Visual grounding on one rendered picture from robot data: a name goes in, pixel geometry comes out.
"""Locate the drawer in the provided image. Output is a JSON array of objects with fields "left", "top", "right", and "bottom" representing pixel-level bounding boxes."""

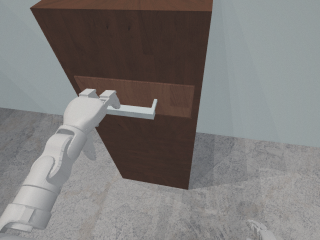
[{"left": 74, "top": 75, "right": 195, "bottom": 118}]

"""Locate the robot right hand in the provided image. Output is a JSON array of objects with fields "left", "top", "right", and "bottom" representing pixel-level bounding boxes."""
[{"left": 246, "top": 219, "right": 277, "bottom": 240}]

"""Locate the cabinet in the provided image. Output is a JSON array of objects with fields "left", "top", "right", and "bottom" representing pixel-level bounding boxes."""
[{"left": 30, "top": 0, "right": 213, "bottom": 190}]

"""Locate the left robot forearm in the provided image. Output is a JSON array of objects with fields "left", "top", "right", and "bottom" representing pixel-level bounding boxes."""
[{"left": 0, "top": 125, "right": 88, "bottom": 233}]

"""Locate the robot left hand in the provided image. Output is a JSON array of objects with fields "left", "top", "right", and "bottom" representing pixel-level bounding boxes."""
[{"left": 63, "top": 88, "right": 121, "bottom": 161}]

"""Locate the handle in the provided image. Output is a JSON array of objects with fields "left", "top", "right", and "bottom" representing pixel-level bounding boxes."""
[{"left": 107, "top": 99, "right": 158, "bottom": 120}]

